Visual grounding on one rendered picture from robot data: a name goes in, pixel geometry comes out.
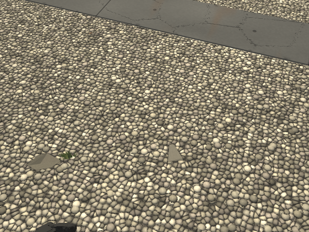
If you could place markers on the left robot hand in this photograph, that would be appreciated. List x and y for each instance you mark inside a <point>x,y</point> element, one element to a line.
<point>57,227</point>

